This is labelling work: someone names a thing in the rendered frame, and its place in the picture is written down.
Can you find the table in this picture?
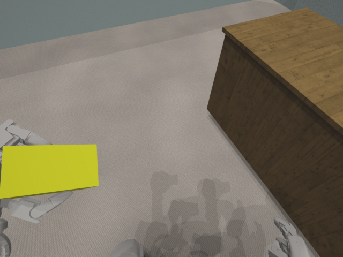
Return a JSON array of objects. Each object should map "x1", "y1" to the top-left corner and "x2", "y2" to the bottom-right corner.
[{"x1": 207, "y1": 8, "x2": 343, "y2": 257}]

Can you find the right robot hand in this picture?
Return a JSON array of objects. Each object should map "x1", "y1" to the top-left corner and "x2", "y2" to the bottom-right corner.
[{"x1": 268, "y1": 217, "x2": 310, "y2": 257}]

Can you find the sponge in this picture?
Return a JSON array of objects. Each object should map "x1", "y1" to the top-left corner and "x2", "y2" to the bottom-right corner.
[{"x1": 0, "y1": 145, "x2": 99, "y2": 199}]

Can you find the left robot hand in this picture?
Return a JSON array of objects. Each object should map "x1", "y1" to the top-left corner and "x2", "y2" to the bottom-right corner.
[{"x1": 0, "y1": 119, "x2": 73, "y2": 223}]

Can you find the robot left forearm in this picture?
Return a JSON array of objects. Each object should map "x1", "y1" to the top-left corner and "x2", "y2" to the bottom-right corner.
[{"x1": 0, "y1": 218, "x2": 11, "y2": 257}]

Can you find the left robot thigh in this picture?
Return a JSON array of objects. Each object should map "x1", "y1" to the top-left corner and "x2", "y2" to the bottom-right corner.
[{"x1": 109, "y1": 240, "x2": 144, "y2": 257}]

